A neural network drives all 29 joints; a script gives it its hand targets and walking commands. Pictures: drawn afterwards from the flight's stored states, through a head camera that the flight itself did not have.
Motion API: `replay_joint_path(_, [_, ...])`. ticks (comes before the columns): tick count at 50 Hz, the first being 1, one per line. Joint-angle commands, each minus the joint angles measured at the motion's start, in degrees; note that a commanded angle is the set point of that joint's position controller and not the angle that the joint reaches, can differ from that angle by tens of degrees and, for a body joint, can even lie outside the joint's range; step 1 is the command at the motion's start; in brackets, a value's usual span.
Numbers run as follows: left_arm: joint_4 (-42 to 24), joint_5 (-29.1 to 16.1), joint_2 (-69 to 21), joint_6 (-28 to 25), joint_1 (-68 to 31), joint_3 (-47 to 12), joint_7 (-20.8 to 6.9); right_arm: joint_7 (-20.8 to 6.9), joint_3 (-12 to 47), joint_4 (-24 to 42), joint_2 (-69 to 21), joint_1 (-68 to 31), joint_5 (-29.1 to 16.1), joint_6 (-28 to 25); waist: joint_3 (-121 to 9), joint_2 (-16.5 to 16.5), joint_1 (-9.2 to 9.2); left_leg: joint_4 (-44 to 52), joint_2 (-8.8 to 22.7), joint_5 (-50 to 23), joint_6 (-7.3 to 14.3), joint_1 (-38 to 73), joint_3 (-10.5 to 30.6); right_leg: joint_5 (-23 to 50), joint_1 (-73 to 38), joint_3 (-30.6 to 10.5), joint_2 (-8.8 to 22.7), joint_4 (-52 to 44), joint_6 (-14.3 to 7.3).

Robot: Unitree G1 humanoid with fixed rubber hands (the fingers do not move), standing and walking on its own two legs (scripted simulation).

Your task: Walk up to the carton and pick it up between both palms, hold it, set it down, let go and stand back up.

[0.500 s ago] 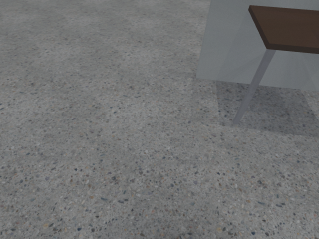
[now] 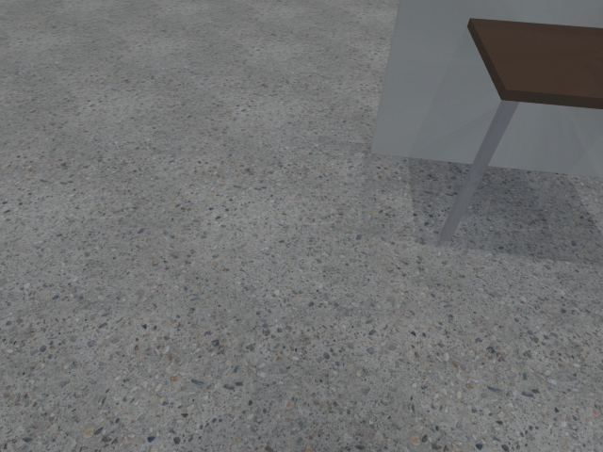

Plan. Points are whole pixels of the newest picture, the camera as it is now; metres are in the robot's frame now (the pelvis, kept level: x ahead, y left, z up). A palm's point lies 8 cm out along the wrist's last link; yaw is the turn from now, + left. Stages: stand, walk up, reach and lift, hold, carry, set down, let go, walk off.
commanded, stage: stand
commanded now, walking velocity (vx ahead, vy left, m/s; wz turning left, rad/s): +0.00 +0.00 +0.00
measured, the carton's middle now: out of the picture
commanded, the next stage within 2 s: none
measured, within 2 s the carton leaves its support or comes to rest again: neither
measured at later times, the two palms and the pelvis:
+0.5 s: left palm out of the picture +0.07 +0.27 -0.13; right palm out of the picture +0.07 -0.28 -0.12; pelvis +0.00 +0.00 +0.00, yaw +0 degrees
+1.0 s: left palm out of the picture +0.07 +0.27 -0.13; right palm out of the picture +0.07 -0.29 -0.12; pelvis +0.00 -0.01 +0.00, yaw +0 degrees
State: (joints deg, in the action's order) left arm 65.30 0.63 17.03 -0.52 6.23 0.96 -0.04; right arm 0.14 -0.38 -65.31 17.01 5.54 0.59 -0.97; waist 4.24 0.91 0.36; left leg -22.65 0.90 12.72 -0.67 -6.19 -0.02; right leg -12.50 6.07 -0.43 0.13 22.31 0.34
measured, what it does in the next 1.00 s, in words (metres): stands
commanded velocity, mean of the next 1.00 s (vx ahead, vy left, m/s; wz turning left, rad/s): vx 0.00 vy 0.00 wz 0.00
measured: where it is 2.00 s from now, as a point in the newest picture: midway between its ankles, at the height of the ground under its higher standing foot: outside the picture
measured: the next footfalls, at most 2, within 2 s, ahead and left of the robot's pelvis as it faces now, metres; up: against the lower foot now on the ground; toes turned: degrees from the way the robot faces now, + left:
none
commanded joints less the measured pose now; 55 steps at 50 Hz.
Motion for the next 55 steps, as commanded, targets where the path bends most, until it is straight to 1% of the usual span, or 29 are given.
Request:
replay_joint_path(1, [-4.5, 0.1, 12.9, -1.8, -3.5, 2.3, 0.8, 0.8, -2.3, 3.9, 12.6, -2.7, 0.1, -1.4, -6.8, -0.5, -0.93, 5.1, 5.8, -9.5, 2.1, 1.3, 5.4, 10.1, 0.1, -5.2, 6.5, -4.4, -1.8])
replay_joint_path(2, [-4.7, 0.3, 11.6, -1.9, -3.9, 1.9, 0.8, 0.6, -1.9, 4.0, 12.2, -3.4, -0.1, -1.5, -7.1, 0.0, -0.14, 4.8, 5.8, -9.6, 2.3, 1.0, 5.7, 10.7, -0.2, -5.1, 6.6, -4.5, -2.1])
replay_joint_path(3, [-4.6, -0.1, 12.8, -1.8, -3.6, 2.1, 0.8, 0.9, -2.2, 3.7, 13.7, -3.2, -0.2, -1.4, -5.4, -2.6, -0.33, 4.8, 5.3, -7.9, 1.9, 0.5, 4.6, 10.2, 0.8, -5.6, 6.3, -5.0, -1.8])
replay_joint_path(5, [-4.0, 0.5, 12.4, -1.9, -4.3, 2.3, 0.9, 1.1, -2.7, 4.0, 13.0, -2.9, -0.1, -1.0, -5.0, 0.3, -1.29, 4.6, 5.7, -9.4, 2.1, 0.5, 5.3, 10.9, 0.9, -5.1, 6.6, -5.1, -1.8])
replay_joint_path(6, [-3.9, 0.3, 12.7, -1.6, -2.9, 2.8, 1.0, 0.7, -2.7, 3.5, 14.3, -2.2, 0.1, -1.1, -5.1, 0.7, -0.62, 4.8, 5.6, -9.8, 2.3, -0.1, 5.3, 12.1, -0.1, -4.8, 6.3, -4.9, -2.0])
replay_joint_path(8, [-4.0, 0.4, 10.6, -1.4, -2.3, 1.8, 0.7, 0.9, -2.3, 3.8, 12.5, -3.3, 0.1, -1.1, -5.7, -2.0, -0.17, 4.8, 5.5, -9.2, 2.0, 0.4, 5.3, 9.1, 0.0, -4.7, 6.7, -4.8, -1.9])
replay_joint_path(11, [-4.0, 0.1, 13.2, -1.3, -4.2, 2.8, 1.0, 1.0, -2.9, 3.9, 14.3, -3.9, 0.0, -1.2, -5.9, -0.3, -0.34, 4.8, 5.4, -10.4, 2.2, -0.4, 5.4, 11.0, -0.3, -4.7, 6.3, -5.0, -1.8])
replay_joint_path(12, [-3.7, 0.3, 11.4, -1.6, -2.2, 2.2, 0.6, 0.6, -2.4, 3.8, 13.2, -3.1, 0.2, -1.4, -5.5, -2.8, -0.31, 4.8, 5.3, -7.9, 2.0, -0.7, 5.3, 9.3, -0.6, -5.2, 6.5, -6.0, -1.6])
replay_joint_path(13, [-3.9, -0.1, 13.6, -1.4, -2.8, 2.6, 0.6, 0.9, -2.8, 3.8, 13.8, -2.2, -0.1, -1.2, -4.6, 0.8, -0.27, 5.6, 5.4, -8.6, 2.2, -1.2, 6.0, 9.6, -0.2, -4.5, 6.5, -4.9, -1.8])
replay_joint_path(15, [-3.9, -0.2, 13.1, -1.4, -3.2, 2.5, 0.7, 0.9, -1.9, 3.9, 12.1, -2.2, 0.1, -1.2, -3.5, -3.0, -0.26, 5.9, 5.4, -9.0, 1.7, -1.8, 5.1, 9.1, -0.1, -5.1, 6.3, -5.7, -1.5])
replay_joint_path(16, [-3.5, 0.2, 11.9, -1.3, -2.9, 2.7, 0.8, 0.8, -2.0, 3.9, 12.8, -2.1, 0.0, -1.4, -4.0, 0.0, -0.37, 6.4, 5.9, -9.8, 1.9, -1.7, 6.0, 9.4, -0.5, -4.4, 6.5, -4.7, -2.0])
replay_joint_path(18, [-3.4, 0.2, 13.4, -1.3, -3.2, 2.9, 1.0, 0.8, -2.1, 3.5, 13.1, -2.8, 0.1, -1.1, -5.2, -2.4, 0.02, 5.6, 6.1, -11.0, 2.0, -0.8, 5.4, 9.8, -1.1, -5.2, 6.7, -4.8, -1.9])
replay_joint_path(21, [-4.2, -0.1, 10.8, -1.6, -2.8, 2.2, 0.5, 1.0, -2.3, 3.4, 13.1, -1.0, -0.3, -1.6, -6.1, -1.2, -0.90, 5.4, 5.7, -12.1, 2.2, 1.1, 5.3, 12.5, -0.4, -5.6, 6.8, -4.6, -2.4])
replay_joint_path(24, [-3.9, 0.0, 12.4, -1.5, -3.3, 2.3, 0.7, 0.7, -1.9, 4.3, 12.3, -4.0, -0.1, -0.8, -5.1, 0.7, 0.26, 5.8, 6.1, -11.4, 1.9, 1.4, 5.7, 9.3, 0.6, -4.6, 6.4, -4.8, -2.1])
replay_joint_path(26, [-3.6, 0.2, 13.1, -1.3, -3.4, 2.4, 0.6, 0.8, -2.6, 3.3, 14.7, -2.1, -0.3, -1.2, -4.0, -1.7, -0.19, 5.7, 5.3, -9.0, 1.6, -0.7, 4.8, 9.7, -0.9, -5.1, 6.9, -6.1, -2.0])
replay_joint_path(28, [-3.7, -0.2, 11.8, -1.7, -1.9, 2.3, 0.6, 0.9, -1.8, 3.2, 12.3, -0.7, 0.2, -1.4, -3.7, -1.4, -0.18, 5.9, 5.7, -7.4, 2.2, -1.5, 5.0, 11.5, -1.1, -6.4, 7.1, -6.4, -2.7])
replay_joint_path(29, [-3.7, -0.1, 13.9, -1.7, -3.9, 3.0, 0.6, 0.7, -1.9, 3.9, 12.5, -2.7, 0.0, -1.5, -4.7, 0.0, -0.20, 6.7, 6.0, -9.5, 2.0, -0.6, 5.1, 11.8, -1.3, -5.8, 6.8, -5.4, -2.4])
replay_joint_path(32, [-3.3, -0.1, 13.7, -1.4, -3.6, 2.9, 0.7, 0.7, -2.5, 3.7, 14.1, -3.1, 0.1, -1.4, -5.0, -0.9, 0.21, 6.2, 6.1, -12.9, 1.8, 1.5, 5.0, 11.5, -0.5, -4.5, 6.7, -5.5, -1.5])
replay_joint_path(34, [-3.1, -0.2, 14.0, -1.7, -3.0, 2.6, 1.3, 0.8, -2.0, 3.6, 12.3, -1.1, 0.2, -1.3, -6.4, -2.0, -0.60, 5.2, 6.7, -12.1, 2.4, 2.1, 5.2, 11.2, -1.1, -5.5, 7.3, -5.7, -2.3])
replay_joint_path(36, [-3.8, 0.2, 13.6, -1.5, -3.9, 2.7, 0.9, 0.8, -2.3, 3.3, 13.9, -1.2, 0.0, -1.2, -6.5, 1.5, -0.99, 6.0, 6.3, -11.6, 2.1, 1.7, 4.9, 12.8, -1.8, -4.9, 7.1, -5.3, -2.0])
replay_joint_path(37, [-3.5, -0.1, 13.0, -1.5, -3.6, 2.5, 1.1, 0.7, -2.6, 3.1, 14.3, -2.3, -0.3, -1.0, -6.8, -1.8, -0.45, 5.6, 6.2, -13.9, 2.1, 3.0, 5.0, 13.5, -0.9, -5.7, 6.9, -5.4, -1.9])
replay_joint_path(40, [-4.0, -0.2, 12.0, -1.5, -3.2, 1.7, 0.8, 0.6, -2.2, 3.6, 13.8, -2.8, 0.2, -1.1, -4.5, 1.0, -0.10, 6.1, 6.2, -10.9, 1.7, 0.5, 5.0, 13.3, -1.3, -5.2, 6.8, -7.0, -1.8])
replay_joint_path(46, [-3.2, -0.3, 13.8, -1.5, -2.6, 2.8, 0.9, 1.0, -2.2, 3.1, 13.1, -3.0, -0.3, -1.1, -5.0, -2.8, 0.00, 6.7, 6.3, -10.0, 2.0, 0.4, 4.9, 11.2, -1.4, -6.0, 7.3, -6.3, -2.1])
replay_joint_path(49, [-3.2, -0.4, 11.8, -1.5, -2.5, 1.8, 0.6, 0.7, -2.2, 2.9, 14.7, -1.1, -0.4, -1.2, -5.0, 0.2, 0.14, 7.0, 6.4, -11.9, 1.9, 0.7, 5.6, 11.9, -1.4, -5.1, 6.8, -6.0, -1.7])
replay_joint_path(50, [-3.7, -0.1, 11.7, -1.9, -2.4, 2.0, 0.6, 0.6, -1.8, 3.2, 12.3, -0.7, -0.4, -1.2, -4.8, -1.1, -0.94, 6.2, 6.2, -11.7, 2.1, 1.5, 5.1, 12.8, -0.6, -5.4, 7.0, -6.0, -1.7])
replay_joint_path(51, [-3.3, -0.5, 12.7, -1.6, -2.3, 2.3, 0.4, 0.8, -2.1, 3.6, 13.2, -2.1, 0.2, -1.1, -6.0, -1.4, 0.05, 6.1, 6.3, -11.0, 2.0, 1.5, 5.1, 13.1, -0.6, -5.1, 7.2, -6.3, -1.6])
replay_joint_path(52, [-3.6, 0.1, 13.0, -1.7, -3.7, 2.1, 0.6, 0.7, -2.4, 3.4, 13.8, -1.0, 0.2, -1.0, -3.5, -1.3, -1.22, 6.8, 6.6, -9.8, 2.0, 0.7, 4.9, 12.3, 0.2, -6.0, 7.4, -6.4, -1.7])
replay_joint_path(54, [-3.7, -0.1, 13.2, -1.6, -3.4, 2.3, 0.8, 0.8, -1.8, 3.6, 12.9, -2.0, 0.3, -1.2, -5.5, 0.4, -0.34, 6.8, 6.7, -11.3, 2.2, 1.1, 5.1, 12.1, -0.6, -6.1, 7.0, -6.6, -1.8])
replay_joint_path(55, [-4.2, 0.0, 13.5, -1.7, -2.4, 2.6, 0.7, 0.8, -1.9, 3.8, 13.5, -2.7, 0.5, -1.3, -7.0, -2.2, 0.47, 6.1, 6.0, -11.2, 1.6, 1.6, 4.4, 12.7, -2.0, -5.5, 7.0, -6.6, -2.1])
